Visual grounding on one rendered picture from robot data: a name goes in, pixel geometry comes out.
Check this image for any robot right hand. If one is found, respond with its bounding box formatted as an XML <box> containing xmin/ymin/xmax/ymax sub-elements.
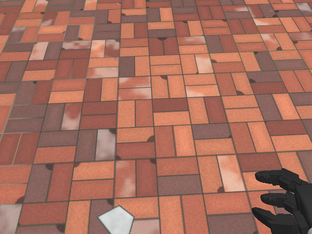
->
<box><xmin>252</xmin><ymin>168</ymin><xmax>312</xmax><ymax>234</ymax></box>

